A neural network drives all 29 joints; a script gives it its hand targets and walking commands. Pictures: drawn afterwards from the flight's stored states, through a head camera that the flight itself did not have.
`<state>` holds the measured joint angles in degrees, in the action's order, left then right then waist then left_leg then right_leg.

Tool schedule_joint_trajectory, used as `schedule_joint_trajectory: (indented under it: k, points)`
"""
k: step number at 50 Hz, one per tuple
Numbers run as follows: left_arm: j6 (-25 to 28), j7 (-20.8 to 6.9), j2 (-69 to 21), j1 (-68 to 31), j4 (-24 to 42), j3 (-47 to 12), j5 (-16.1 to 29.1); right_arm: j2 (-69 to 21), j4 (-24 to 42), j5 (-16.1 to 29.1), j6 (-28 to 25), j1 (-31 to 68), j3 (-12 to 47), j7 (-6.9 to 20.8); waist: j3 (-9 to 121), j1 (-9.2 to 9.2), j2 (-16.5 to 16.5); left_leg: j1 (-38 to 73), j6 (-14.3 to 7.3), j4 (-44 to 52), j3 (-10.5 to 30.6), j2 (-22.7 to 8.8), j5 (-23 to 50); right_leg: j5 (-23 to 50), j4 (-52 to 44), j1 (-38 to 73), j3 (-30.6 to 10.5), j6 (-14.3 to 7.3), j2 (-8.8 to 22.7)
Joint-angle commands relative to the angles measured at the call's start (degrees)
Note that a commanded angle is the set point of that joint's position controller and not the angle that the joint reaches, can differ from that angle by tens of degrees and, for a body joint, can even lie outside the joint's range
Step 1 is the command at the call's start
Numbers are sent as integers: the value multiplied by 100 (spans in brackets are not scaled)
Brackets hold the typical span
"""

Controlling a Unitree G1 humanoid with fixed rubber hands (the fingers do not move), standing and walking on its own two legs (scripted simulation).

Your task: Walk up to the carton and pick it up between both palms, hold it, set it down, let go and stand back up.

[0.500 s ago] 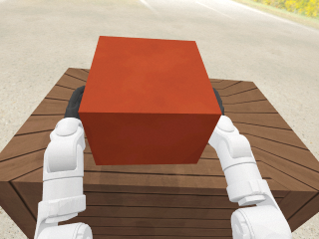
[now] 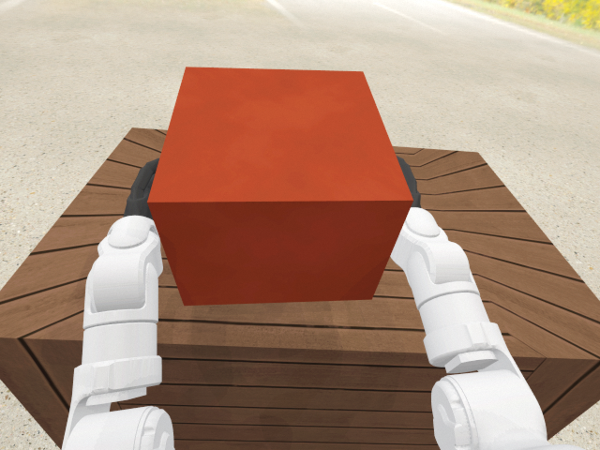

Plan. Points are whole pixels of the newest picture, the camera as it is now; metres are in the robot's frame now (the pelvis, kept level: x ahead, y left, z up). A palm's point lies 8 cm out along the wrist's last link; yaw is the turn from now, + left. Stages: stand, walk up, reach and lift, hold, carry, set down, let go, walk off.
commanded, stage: hold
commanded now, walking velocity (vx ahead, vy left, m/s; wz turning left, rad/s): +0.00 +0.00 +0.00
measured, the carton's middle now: (278, 182) +0.40 +0.01 +0.21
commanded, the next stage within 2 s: none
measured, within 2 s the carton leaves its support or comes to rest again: neither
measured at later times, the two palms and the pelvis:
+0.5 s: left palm (141, 220) +0.36 +0.18 +0.18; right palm (397, 213) +0.37 -0.15 +0.19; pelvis +0.02 +0.00 +0.00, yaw +0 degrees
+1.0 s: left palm (145, 219) +0.36 +0.18 +0.18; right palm (401, 214) +0.37 -0.16 +0.18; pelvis +0.02 +0.00 +0.00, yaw +0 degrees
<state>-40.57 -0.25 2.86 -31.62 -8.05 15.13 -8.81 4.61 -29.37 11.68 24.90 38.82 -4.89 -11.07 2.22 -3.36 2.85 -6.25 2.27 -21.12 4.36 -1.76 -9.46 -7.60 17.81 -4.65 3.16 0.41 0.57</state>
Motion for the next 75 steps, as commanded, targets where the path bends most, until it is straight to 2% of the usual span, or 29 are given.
schedule_joint_trajectory:
  k: [1, 4, 5, 9, 10, 13, 14, 15, 20, 22, 23, 26, 31, 32, 34, 42, 44, 49, 52, 57, 59, 63, 65, 68, 69, 71, 72, 74, 75]
  points:
    - [522, -769, -3365, -5201, 1079, -3122, 988, -3616, 2270, 753, -448, 5409, 2424, 836, 2745, -136, -542, 285, -59, 396, -408, 574, 777, 517, -181, 1040, 0, 122, -380]
    - [548, -733, -3311, -5038, 1407, -3085, 988, -3616, 2495, 833, -379, 5143, 2582, 809, 2936, -94, -493, 444, -8, 314, -382, 552, 1306, 952, -102, 1220, 26, 103, -439]
    - [476, -764, -3040, -4891, 883, -2804, 879, -3489, 2077, 768, -290, 5095, 2427, 783, 2340, -37, -454, 190, -85, 411, -400, 583, 844, 640, -202, 1086, -45, 149, -360]
    - [450, -825, -3029, -4792, 958, -2731, 802, -3585, 2271, 828, -339, 5213, 2512, 813, 2316, 122, -355, 5, -161, 511, -418, 560, 760, 500, -208, 1126, -20, 137, -380]
    - [440, -812, -3080, -4757, 1197, -2888, 878, -3498, 2418, 853, -341, 4997, 2541, 784, 2624, -34, -491, 160, -72, 440, -422, 595, 1056, 891, -166, 1271, -46, 149, -386]
    - [464, -758, -3153, -4608, 1674, -3164, 1035, -3409, 2771, 1006, -328, 4756, 2872, 696, 2911, -56, -494, 560, 20, 180, -396, 615, 1878, 1708, -54, 1398, -21, 175, -428]
    - [411, -782, -3299, -4627, 1784, -3190, 1006, -3456, 2832, 1004, -299, 4739, 2836, 686, 3006, -123, -659, 567, 112, 159, -365, 597, 1859, 1630, -61, 1295, -16, 121, -426]
    - [437, -774, -3098, -4558, 1770, -3069, 1006, -3444, 3047, 1087, -333, 4903, 2937, 693, 3161, 45, -481, 480, -5, 210, -408, 655, 1675, 1526, -40, 1427, -25, 195, -419]
    - [338, -856, -3025, -4451, 1906, -3123, 912, -3376, 2755, 991, -197, 4440, 2712, 682, 2465, -146, -642, 433, 71, 271, -385, 582, 1608, 1376, -102, 1306, -7, 155, -406]
    - [268, -917, -3033, -4385, 1375, -2978, 799, -3171, 2667, 839, -207, 4778, 2578, 703, 2231, -76, -426, 343, 24, 350, -411, 560, 1247, 861, -197, 1076, 12, 132, -436]
    - [299, -901, -2992, -4563, 1364, -3020, 845, -3263, 2479, 770, -152, 4610, 2555, 710, 2017, -202, -406, 221, -47, 427, -395, 548, 969, 721, -224, 1035, -10, 140, -383]
    - [338, -830, -3232, -4457, 1518, -3213, 909, -3312, 2780, 923, -307, 4854, 2613, 791, 2360, -101, -731, 480, 77, 346, -331, 498, 1481, 880, -165, 997, 66, 57, -463]
    - [403, -699, -3189, -4502, 2425, -3523, 1121, -3309, 3409, 1099, -266, 4572, 3117, 720, 3240, -95, -615, 914, 173, 36, -304, 545, 2403, 1858, -3, 1263, 11, 115, -505]
    - [342, -712, -2993, -4582, 2088, -3311, 1005, -3168, 2885, 1010, -149, 4469, 2855, 707, 2594, -168, -579, 651, 169, 136, -321, 569, 2026, 1477, -113, 1073, -8, 160, -465]
    - [244, -792, -3080, -4294, 1757, -3225, 831, -3153, 2805, 960, -169, 4490, 2666, 752, 2329, -101, -665, 533, 121, 266, -321, 501, 1671, 1108, -157, 1030, -9, 93, -437]
    - [287, -817, -3046, -4126, 2005, -3203, 893, -3239, 3093, 1005, -239, 4486, 2884, 709, 2873, -72, -520, 740, 202, 124, -385, 535, 2294, 1835, -80, 1323, -2, 90, -483]
    - [218, -821, -2912, -4238, 1574, -2990, 739, -3104, 2759, 924, -169, 4583, 2704, 706, 2302, -66, -462, 531, 88, 320, -412, 558, 1584, 1269, -207, 1159, -1, 131, -420]
    - [299, -859, -3072, -4121, 2004, -3266, 917, -3163, 3210, 963, -274, 4447, 2839, 682, 2773, -107, -437, 717, 140, 213, -369, 510, 2120, 1737, -112, 1326, -7, 124, -480]
    - [321, -810, -2976, -4519, 1695, -3107, 826, -3257, 3005, 918, -294, 4970, 2808, 737, 2485, 31, -462, 486, 78, 326, -433, 558, 1548, 1170, -204, 1061, -1, 153, -416]
    - [317, -804, -3096, -4426, 1853, -3288, 916, -3138, 2778, 880, -294, 4579, 2687, 754, 2658, -116, -676, 727, 169, 243, -390, 518, 1892, 1323, -175, 1048, 8, 107, -440]
    - [349, -831, -2980, -4396, 1578, -3075, 854, -3183, 2633, 831, -263, 4625, 2561, 724, 2413, -56, -425, 538, 56, 344, -385, 514, 1482, 1061, -232, 1022, -13, 139, -415]
    - [339, -839, -2935, -4708, 1370, -2958, 850, -3263, 2443, 844, -283, 4944, 2468, 801, 2230, -20, -565, 349, -6, 466, -469, 529, 1017, 653, -266, 942, -70, 118, -348]
    - [418, -819, -3127, -4402, 1679, -3091, 987, -3446, 2796, 842, -332, 4754, 2656, 780, 2926, -44, -378, 437, -20, 325, -462, 537, 1479, 1322, -108, 1253, -41, 152, -330]
    - [391, -812, -3112, -4396, 1326, -3046, 933, -3429, 2904, 884, -317, 5002, 2776, 716, 2752, 31, -331, 368, -54, 360, -442, 564, 1279, 1197, -148, 1204, -71, 182, -342]
    - [365, -850, -3066, -4564, 1052, -2943, 777, -3405, 2344, 783, -260, 4859, 2640, 693, 2309, -121, -424, 373, -46, 401, -453, 578, 1075, 988, -220, 1090, -29, 178, -337]
    - [490, -832, -3075, -4937, 1602, -3009, 912, -3521, 2278, 774, -265, 4777, 2541, 751, 2630, -105, -547, 348, -12, 392, -437, 533, 1105, 969, -158, 1146, -66, 178, -283]
    - [465, -802, -3150, -5076, 1386, -3058, 873, -3438, 2171, 748, -269, 5008, 2389, 794, 2383, -81, -693, 236, -5, 476, -386, 527, 886, 541, -206, 819, -7, 134, -355]
    - [455, -813, -3007, -4937, 1097, -2939, 844, -3486, 2151, 724, -290, 5063, 2388, 804, 2389, -88, -527, 288, -35, 493, -409, 528, 814, 523, -249, 865, -35, 162, -315]
    - [516, -795, -3185, -4916, 1511, -3154, 1075, -3559, 2434, 774, -317, 4935, 2486, 811, 2878, -136, -518, 368, -54, 348, -418, 540, 1186, 1001, -119, 1168, -47, 157, -326]
